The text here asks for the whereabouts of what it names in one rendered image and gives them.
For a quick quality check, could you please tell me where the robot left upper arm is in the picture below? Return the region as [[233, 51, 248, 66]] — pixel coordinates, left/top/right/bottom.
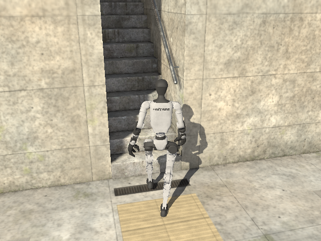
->
[[137, 100, 151, 129]]

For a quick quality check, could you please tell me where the left robot hand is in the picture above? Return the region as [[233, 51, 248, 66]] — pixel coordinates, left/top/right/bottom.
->
[[128, 143, 139, 157]]

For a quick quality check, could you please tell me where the left robot thigh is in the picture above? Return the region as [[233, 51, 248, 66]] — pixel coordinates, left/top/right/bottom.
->
[[143, 139, 154, 164]]

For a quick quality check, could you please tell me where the right robot hand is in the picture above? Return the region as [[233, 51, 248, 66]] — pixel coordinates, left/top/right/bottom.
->
[[174, 136, 186, 146]]

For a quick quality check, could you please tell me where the robot right upper arm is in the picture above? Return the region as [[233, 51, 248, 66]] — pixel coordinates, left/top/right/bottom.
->
[[172, 101, 184, 129]]

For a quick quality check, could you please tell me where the robot head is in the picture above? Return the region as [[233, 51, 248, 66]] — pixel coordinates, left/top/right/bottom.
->
[[153, 79, 170, 103]]

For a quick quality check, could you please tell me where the robot left forearm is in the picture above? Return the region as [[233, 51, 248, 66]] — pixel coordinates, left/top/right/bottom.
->
[[130, 121, 141, 145]]

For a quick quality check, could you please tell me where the robot right forearm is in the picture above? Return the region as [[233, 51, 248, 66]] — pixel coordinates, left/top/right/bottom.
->
[[179, 121, 186, 139]]

